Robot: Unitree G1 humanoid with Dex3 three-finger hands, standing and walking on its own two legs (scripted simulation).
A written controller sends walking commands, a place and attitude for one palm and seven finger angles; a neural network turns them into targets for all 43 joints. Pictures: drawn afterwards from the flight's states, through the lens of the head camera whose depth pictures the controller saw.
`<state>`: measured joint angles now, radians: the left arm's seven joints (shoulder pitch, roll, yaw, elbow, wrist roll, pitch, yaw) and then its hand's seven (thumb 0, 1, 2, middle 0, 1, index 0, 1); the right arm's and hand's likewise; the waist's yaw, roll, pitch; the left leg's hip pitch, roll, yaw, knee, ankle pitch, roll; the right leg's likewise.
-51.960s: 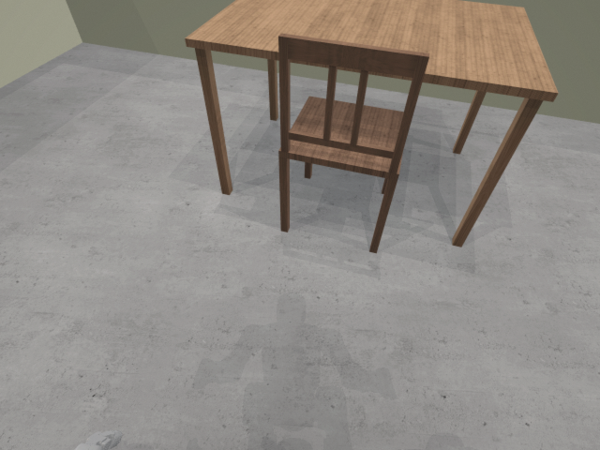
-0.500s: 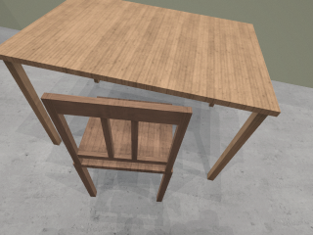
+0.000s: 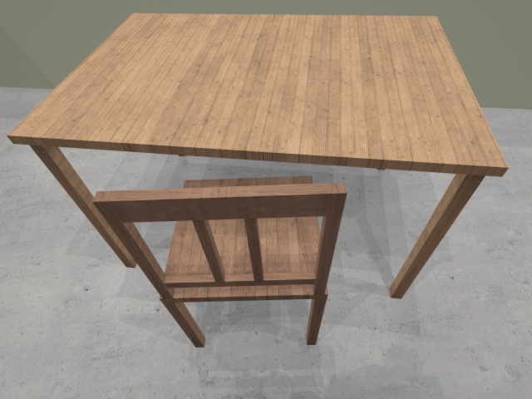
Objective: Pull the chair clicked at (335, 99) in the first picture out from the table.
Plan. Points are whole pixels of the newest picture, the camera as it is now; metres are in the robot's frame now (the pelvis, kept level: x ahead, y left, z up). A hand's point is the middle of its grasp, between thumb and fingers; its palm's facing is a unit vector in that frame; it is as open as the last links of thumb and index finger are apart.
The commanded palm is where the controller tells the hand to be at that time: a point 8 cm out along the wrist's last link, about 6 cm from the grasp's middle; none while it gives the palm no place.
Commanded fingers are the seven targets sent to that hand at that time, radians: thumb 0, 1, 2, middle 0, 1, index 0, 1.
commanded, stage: come to a stop and stand still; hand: left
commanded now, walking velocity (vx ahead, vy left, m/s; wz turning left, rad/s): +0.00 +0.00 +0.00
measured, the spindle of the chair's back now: (210, 251) +0.41 +0.15 -0.11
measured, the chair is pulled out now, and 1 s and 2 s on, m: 0.10 0.10 0.10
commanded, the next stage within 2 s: look again from close up in 0.34 s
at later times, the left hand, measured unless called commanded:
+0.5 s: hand out of the picture +0.02 +0.16 -0.17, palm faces +0.03 -0.98 -0.19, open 7.3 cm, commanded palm none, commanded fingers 0.00 0.90 0.90 -0.20 -0.30 -0.20 -0.30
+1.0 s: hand out of the picture +0.01 +0.14 -0.17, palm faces +0.05 -0.98 -0.18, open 7.3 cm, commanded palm none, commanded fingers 0.00 0.90 0.90 -0.20 -0.30 -0.20 -0.30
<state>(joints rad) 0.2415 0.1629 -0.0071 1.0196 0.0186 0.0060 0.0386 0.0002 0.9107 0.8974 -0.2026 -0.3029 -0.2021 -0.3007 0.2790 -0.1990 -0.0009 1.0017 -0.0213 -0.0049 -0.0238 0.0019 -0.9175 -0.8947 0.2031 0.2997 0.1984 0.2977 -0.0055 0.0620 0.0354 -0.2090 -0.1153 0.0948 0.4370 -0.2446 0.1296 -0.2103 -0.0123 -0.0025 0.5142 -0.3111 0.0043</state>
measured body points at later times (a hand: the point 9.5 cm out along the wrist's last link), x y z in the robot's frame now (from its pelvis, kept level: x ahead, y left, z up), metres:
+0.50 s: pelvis +0.03 -0.01 +0.00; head +0.05 -0.01 +0.45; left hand +0.02 +0.21 -0.16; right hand +0.03 -0.23 -0.16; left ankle +0.00 +0.03 -0.74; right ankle -0.02 -0.12 -0.74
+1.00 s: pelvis +0.03 -0.02 +0.01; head +0.04 -0.01 +0.46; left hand +0.01 +0.19 -0.16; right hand +0.02 -0.23 -0.15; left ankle +0.00 +0.03 -0.74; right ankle -0.02 -0.12 -0.74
